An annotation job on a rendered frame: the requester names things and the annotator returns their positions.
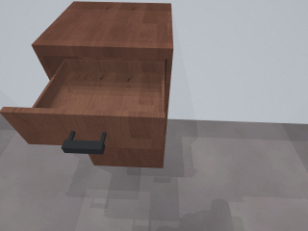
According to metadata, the cabinet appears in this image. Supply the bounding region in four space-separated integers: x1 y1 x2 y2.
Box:
31 1 173 168

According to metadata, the drawer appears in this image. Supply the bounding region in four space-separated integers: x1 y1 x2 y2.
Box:
0 59 166 150

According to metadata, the handle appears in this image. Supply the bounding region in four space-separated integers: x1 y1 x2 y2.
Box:
61 131 107 155

